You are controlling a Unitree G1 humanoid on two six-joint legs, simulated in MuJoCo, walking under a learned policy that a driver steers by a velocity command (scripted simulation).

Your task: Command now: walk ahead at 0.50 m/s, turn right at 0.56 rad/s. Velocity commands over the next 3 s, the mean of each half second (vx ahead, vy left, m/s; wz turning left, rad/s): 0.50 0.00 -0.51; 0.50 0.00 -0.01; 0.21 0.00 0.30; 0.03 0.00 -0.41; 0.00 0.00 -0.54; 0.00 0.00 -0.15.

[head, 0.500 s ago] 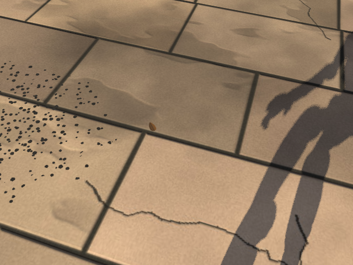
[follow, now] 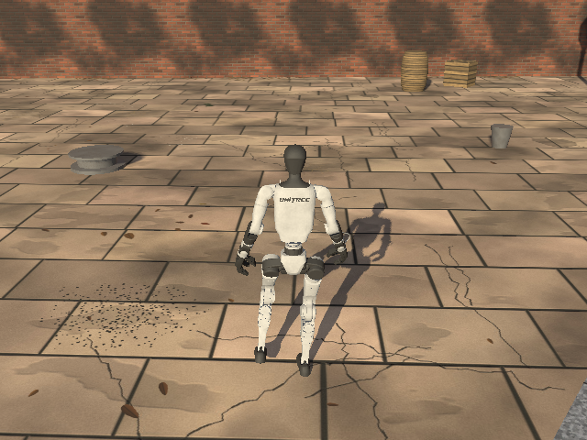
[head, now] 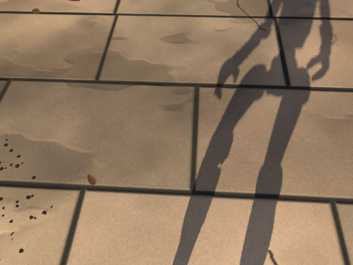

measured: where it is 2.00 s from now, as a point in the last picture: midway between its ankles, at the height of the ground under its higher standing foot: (225, 193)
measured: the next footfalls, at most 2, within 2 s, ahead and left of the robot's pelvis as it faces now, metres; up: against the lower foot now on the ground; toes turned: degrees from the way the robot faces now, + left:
left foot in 0.26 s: +0.34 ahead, +0.14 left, +0.00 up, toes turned -13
right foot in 0.76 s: +0.53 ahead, -0.19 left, +0.00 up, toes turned -19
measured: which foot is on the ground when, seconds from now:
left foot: up 0.00-0.24, down 0.26-0.76, up 0.78-1.00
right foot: down 0.00-0.26, up 0.28-0.74, down 0.76-1.00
